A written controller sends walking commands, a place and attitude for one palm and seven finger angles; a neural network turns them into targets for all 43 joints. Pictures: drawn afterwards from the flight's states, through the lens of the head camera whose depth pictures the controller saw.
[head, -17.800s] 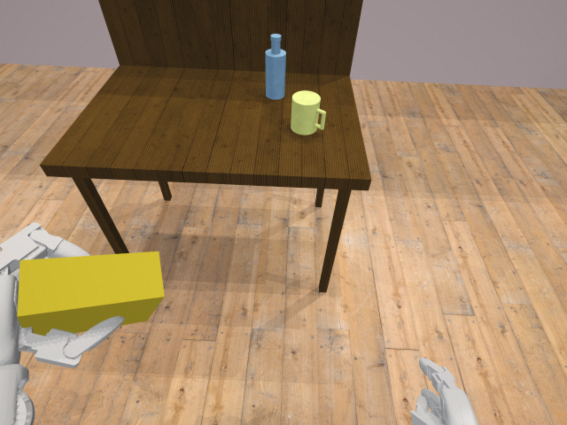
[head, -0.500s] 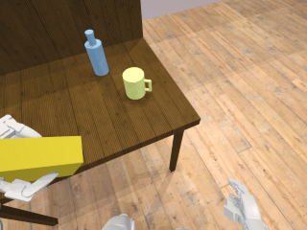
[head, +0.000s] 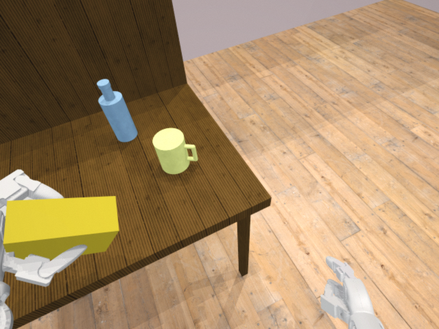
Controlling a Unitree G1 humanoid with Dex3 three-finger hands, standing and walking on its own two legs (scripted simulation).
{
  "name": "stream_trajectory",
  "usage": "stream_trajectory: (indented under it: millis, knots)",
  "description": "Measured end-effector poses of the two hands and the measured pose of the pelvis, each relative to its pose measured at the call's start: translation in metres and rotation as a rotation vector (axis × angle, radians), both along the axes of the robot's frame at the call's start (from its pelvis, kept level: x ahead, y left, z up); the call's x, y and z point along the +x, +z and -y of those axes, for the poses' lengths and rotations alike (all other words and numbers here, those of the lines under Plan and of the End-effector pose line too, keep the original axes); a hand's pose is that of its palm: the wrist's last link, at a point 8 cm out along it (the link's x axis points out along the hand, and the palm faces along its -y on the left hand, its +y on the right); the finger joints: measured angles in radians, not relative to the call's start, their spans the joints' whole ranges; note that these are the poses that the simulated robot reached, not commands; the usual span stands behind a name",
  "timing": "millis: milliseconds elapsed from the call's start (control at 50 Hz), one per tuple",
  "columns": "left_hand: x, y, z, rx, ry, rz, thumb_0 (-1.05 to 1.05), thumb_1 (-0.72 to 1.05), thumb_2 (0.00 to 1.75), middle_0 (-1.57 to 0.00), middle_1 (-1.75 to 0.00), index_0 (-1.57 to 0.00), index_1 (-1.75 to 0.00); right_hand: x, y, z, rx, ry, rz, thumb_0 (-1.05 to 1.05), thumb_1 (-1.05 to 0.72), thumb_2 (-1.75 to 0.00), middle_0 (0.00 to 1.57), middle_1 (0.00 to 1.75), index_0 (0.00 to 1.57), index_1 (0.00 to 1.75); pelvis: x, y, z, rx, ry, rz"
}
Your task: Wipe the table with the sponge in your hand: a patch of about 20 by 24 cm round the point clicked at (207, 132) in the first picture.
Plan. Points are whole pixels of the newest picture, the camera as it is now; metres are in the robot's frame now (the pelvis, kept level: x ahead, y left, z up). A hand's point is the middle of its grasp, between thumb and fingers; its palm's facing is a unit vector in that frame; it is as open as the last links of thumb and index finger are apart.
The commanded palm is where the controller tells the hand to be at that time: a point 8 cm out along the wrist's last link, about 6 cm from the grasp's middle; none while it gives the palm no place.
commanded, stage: shuffle to correct the standing spot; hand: left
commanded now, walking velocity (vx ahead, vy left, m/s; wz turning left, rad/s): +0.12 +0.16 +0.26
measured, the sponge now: (80, 228) +0.22 +0.21 +0.14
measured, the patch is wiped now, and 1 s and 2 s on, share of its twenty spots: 0.00 0.00 0.00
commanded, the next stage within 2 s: come to a stop and stand still in 0.76 s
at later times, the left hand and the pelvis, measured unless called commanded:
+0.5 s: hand (76, 205) +0.24 +0.22 +0.17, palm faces +0.36 -0.77 -0.52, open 9.6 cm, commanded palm +0.16 +0.27 +0.19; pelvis +0.03 -0.02 -0.01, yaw +6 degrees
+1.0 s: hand (2, 243) +0.18 +0.29 +0.17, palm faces +0.49 -0.75 -0.45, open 9.6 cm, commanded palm +0.13 +0.33 +0.19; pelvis +0.01 +0.03 +0.00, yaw +7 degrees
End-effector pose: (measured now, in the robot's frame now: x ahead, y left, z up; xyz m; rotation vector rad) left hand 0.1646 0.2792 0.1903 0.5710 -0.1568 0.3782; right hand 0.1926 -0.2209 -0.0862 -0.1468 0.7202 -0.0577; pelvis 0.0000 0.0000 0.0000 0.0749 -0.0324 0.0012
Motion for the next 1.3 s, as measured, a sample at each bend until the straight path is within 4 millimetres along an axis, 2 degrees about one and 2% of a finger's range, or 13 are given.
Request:
stream_trajectory:
  millis: [120, 220, 300, 400, 480, 600, 780, 880, 940, 1040, 1140, 1220, 1300]
  knots:
    - [0.017, 0.001, 0.007, -0.014, 0.003, -0.004, 0.00, -0.45, 1.02, -0.81, -1.33, -0.79, -1.33, -0.007, -0.020, 0.002, 0.023, 0.015, -0.094, 0.01, -0.90, -0.90, 0.20, 0.30, 0.20, 0.30, 0.008, 0.002, 0.005, -0.013, 0.078, 0.009]
    - [0.016, 0.010, 0.001, -0.025, 0.026, -0.081, 0.00, -0.45, 1.02, -0.81, -1.33, -0.79, -1.33, -0.019, -0.004, 0.008, 0.019, -0.031, -0.168, 0.02, -0.90, -0.90, 0.20, 0.30, 0.20, 0.30, 0.019, 0.026, 0.005, -0.026, 0.021, 0.016]
    - [0.028, 0.016, 0.007, 0.069, -0.041, -0.069, 0.00, -0.45, 1.02, -0.81, -1.33, -0.79, -1.33, -0.009, -0.006, 0.018, 0.001, -0.053, -0.073, 0.02, -0.90, -0.90, 0.20, 0.30, 0.20, 0.30, 0.026, 0.011, 0.004, -0.067, 0.012, -0.011]
    - [0.045, 0.014, 0.016, 0.094, -0.035, 0.019, 0.00, -0.45, 1.02, -0.81, -1.33, -0.79, -1.33, 0.003, -0.021, 0.028, -0.003, -0.021, -0.054, 0.01, -0.90, -0.90, 0.20, 0.30, 0.20, 0.30, 0.028, -0.004, 0.019, -0.037, 0.055, -0.017]
    - [0.040, 0.003, 0.026, 0.061, -0.043, 0.024, 0.00, -0.45, 1.02, -0.81, -1.33, -0.79, -1.33, 0.009, -0.030, 0.039, -0.031, -0.014, -0.069, 0.01, -0.90, -0.90, 0.20, 0.30, 0.20, 0.30, 0.030, -0.014, 0.023, -0.060, 0.092, 0.003]
    - [0.019, 0.007, 0.020, 0.031, -0.041, 0.034, 0.00, -0.45, 1.02, -0.81, -1.33, -0.79, -1.33, 0.014, -0.010, 0.040, -0.096, -0.031, -0.072, 0.02, -0.91, -0.90, 0.20, 0.30, 0.20, 0.30, 0.037, -0.006, 0.013, -0.041, 0.104, -0.008]
    - [0.001, 0.006, -0.015, 0.037, 0.116, 0.068, 0.00, -0.45, 1.02, -0.81, -1.33, -0.79, -1.33, 0.036, -0.011, 0.004, -0.056, 0.078, -0.003, 0.02, -0.90, -0.90, 0.20, 0.29, 0.20, 0.30, 0.032, -0.007, 0.006, -0.053, 0.156, 0.003]
    - [-0.012, 0.003, -0.024, -0.048, 0.106, 0.068, 0.00, -0.45, 1.02, -0.81, -1.33, -0.79, -1.33, 0.037, 0.005, -0.018, -0.057, 0.108, 0.000, 0.02, -0.90, -0.90, 0.20, 0.30, 0.20, 0.30, 0.024, 0.003, -0.009, -0.027, 0.153, -0.007]
    - [-0.020, -0.002, -0.034, -0.041, 0.080, 0.076, 0.00, -0.45, 1.02, -0.81, -1.33, -0.79, -1.33, 0.038, 0.012, -0.030, -0.078, 0.096, 0.059, 0.02, -0.90, -0.90, 0.20, 0.30, 0.21, 0.30, 0.018, -0.003, -0.023, -0.057, 0.149, -0.010]
    - [-0.029, -0.007, -0.050, -0.024, 0.109, 0.063, 0.00, -0.45, 1.02, -0.81, -1.33, -0.79, -1.33, 0.025, 0.014, -0.053, -0.045, 0.096, 0.061, 0.01, -0.90, -0.90, 0.20, 0.30, 0.20, 0.30, 0.008, -0.002, -0.027, -0.027, 0.125, -0.001]
    - [-0.035, 0.004, -0.054, -0.063, 0.131, 0.096, 0.00, -0.45, 1.02, -0.81, -1.33, -0.79, -1.33, 0.011, 0.011, -0.070, -0.022, 0.156, 0.021, 0.01, -0.90, -0.90, 0.20, 0.30, 0.20, 0.30, 0.001, 0.006, -0.030, -0.078, 0.151, 0.013]
    - [-0.040, 0.008, -0.053, -0.094, 0.090, 0.105, 0.00, -0.45, 1.02, -0.81, -1.33, -0.79, -1.33, 0.000, 0.016, -0.070, -0.039, 0.141, 0.016, 0.02, -0.90, -0.90, 0.20, 0.30, 0.21, 0.30, -0.003, 0.009, -0.036, -0.086, 0.137, 0.007]
    - [-0.042, -0.001, -0.061, -0.110, 0.091, 0.052, 0.00, -0.45, 1.02, -0.81, -1.33, -0.79, -1.33, -0.009, 0.022, -0.066, -0.064, 0.104, 0.012, 0.02, -0.90, -0.90, 0.20, 0.30, 0.21, 0.30, -0.005, 0.013, -0.043, -0.088, 0.125, 0.000]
